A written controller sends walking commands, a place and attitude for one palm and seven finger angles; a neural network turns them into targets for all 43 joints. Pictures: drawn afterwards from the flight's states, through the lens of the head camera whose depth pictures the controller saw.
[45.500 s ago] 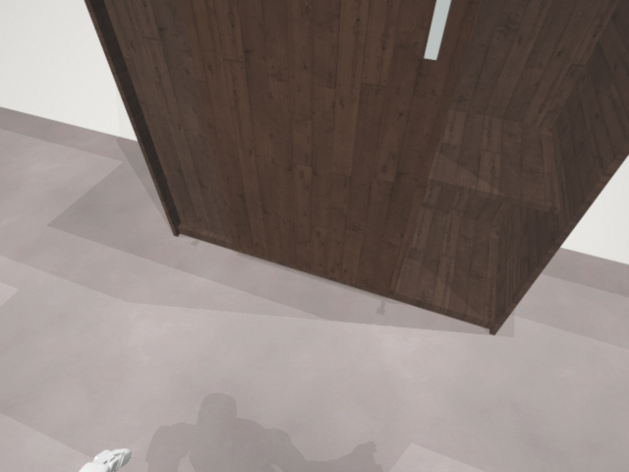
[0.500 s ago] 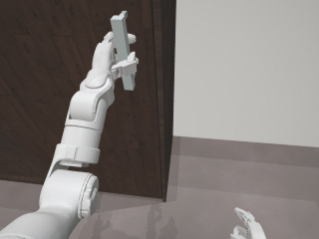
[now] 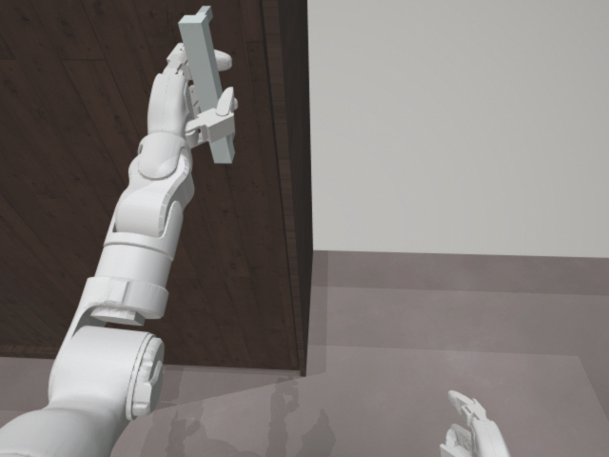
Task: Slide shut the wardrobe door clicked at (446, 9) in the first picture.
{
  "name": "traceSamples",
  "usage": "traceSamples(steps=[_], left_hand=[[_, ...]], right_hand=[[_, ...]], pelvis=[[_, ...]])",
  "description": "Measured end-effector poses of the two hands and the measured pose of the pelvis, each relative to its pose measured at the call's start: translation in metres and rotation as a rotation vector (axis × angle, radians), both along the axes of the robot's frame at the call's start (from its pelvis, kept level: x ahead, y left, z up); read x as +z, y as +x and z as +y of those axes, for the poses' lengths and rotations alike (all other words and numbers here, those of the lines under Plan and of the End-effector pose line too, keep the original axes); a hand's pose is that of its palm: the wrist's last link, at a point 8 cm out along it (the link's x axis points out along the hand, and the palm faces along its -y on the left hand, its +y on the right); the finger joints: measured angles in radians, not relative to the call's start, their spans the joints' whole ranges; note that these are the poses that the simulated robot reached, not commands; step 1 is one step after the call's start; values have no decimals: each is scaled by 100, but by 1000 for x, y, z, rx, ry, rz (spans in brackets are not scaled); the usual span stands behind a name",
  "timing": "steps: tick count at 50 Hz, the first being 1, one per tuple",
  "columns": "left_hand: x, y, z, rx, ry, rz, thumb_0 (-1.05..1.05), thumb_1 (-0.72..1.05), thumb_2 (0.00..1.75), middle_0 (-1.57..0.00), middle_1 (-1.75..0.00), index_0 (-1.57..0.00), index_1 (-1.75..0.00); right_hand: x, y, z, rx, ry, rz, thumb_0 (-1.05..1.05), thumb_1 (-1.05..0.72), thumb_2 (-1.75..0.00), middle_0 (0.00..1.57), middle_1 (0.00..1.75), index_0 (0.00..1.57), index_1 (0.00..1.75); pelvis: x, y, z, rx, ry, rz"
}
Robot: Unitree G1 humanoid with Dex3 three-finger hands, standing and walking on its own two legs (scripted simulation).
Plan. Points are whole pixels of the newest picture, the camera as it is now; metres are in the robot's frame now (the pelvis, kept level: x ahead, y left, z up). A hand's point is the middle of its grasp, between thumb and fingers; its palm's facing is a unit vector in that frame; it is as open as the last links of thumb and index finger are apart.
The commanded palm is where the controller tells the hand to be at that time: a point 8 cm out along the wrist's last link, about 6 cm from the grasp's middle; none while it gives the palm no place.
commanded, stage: step sideways, sliding the door along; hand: left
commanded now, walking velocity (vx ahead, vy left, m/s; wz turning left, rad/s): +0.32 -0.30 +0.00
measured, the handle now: (215, 89) +0.49 +0.15 +0.26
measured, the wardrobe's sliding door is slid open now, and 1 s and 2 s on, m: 0.00 0.00 0.00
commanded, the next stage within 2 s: none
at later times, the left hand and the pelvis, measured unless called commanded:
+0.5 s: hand (234, 114) +0.45 +0.12 +0.24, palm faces +0.35 -0.93 -0.10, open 6.7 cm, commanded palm +0.42 +0.09 +0.25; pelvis +0.04 -0.09 -0.01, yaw +8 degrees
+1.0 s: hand (236, 112) +0.46 +0.12 +0.24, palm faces +0.61 -0.79 -0.09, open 7.1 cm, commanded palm +0.42 +0.06 +0.24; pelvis +0.14 -0.17 +0.00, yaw +12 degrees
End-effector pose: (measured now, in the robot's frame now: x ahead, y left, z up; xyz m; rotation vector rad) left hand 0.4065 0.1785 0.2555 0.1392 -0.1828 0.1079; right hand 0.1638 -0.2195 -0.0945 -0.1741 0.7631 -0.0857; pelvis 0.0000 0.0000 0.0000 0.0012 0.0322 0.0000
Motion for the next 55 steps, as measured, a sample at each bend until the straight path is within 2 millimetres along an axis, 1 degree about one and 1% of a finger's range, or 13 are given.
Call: traceSamples(steps=[8,13,17,20,22,29,33,36,40,44,47,50,55], left_hand=[[-9,4,-7,83,-5,-131,-4,70,85,-43,-140,-19,-137],[-10,4,-12,171,19,-155,-5,70,85,-45,-140,-18,-134],[-10,4,-14,212,16,-156,-5,68,85,-45,-140,-19,-133],[-11,4,-14,224,20,-176,-6,68,85,-46,-140,-19,-131],[-12,5,-13,219,22,-198,-6,68,85,-46,-140,-19,-130],[-14,5,-15,254,35,-215,-7,67,84,-46,-141,-19,-125],[-14,5,-17,321,41,-217,-8,65,84,-46,-141,-19,-124],[-14,5,-21,400,48,-230,-8,64,84,-46,-141,-18,-127],[-15,4,-25,491,59,-230,-9,63,83,-46,-141,-15,-131],[-15,4,-26,510,58,-235,-9,63,83,-46,-141,-15,-132],[-16,4,-25,497,54,-252,-9,64,80,-46,-141,-15,-129],[-17,4,-26,501,63,-266,-9,65,78,-46,-141,-15,-126],[-18,4,-28,548,78,-282,-10,64,79,-46,-141,-14,-121]], right_hand=[[-26,-11,-27,-5,22,108,1,-91,-90,20,30,20,30],[-48,-1,-53,39,33,189,1,-91,-90,20,30,20,30],[-43,25,-72,85,-9,208,1,-91,-90,20,30,20,30],[-33,54,-78,136,-43,175,1,-91,-90,20,30,20,30],[-30,76,-80,159,-57,129,1,-91,-90,20,30,20,30],[-15,145,-61,271,39,19,1,-91,-90,19,30,20,30],[-6,173,-53,331,113,-38,1,-91,-90,20,30,20,30],[-6,193,-59,366,153,-77,1,-91,-90,20,30,20,30],[-9,212,-84,344,125,-72,1,-91,-90,20,30,21,30],[-9,223,-113,290,21,-35,1,-91,-90,20,30,20,30],[-7,229,-125,278,-28,4,1,-91,-90,20,30,20,30],[-3,237,-122,306,-22,18,1,-91,-90,19,30,20,30],[-1,262,-97,364,58,-30,1,-91,-90,19,30,20,30]], pelvis=[[-7,10,-32,-23,17,-22],[-15,21,-61,32,0,-52],[-8,28,-76,90,20,-56],[-6,33,-84,122,32,-48],[-11,37,-85,139,9,-43],[-9,54,-110,131,-5,-50],[-8,72,-136,130,-26,-61],[-14,90,-159,142,-22,-69],[-11,107,-174,200,-12,-43],[-4,119,-169,229,-22,-2],[-5,130,-165,234,-40,3],[-3,145,-165,218,-40,-2],[-7,173,-168,199,-30,-22]])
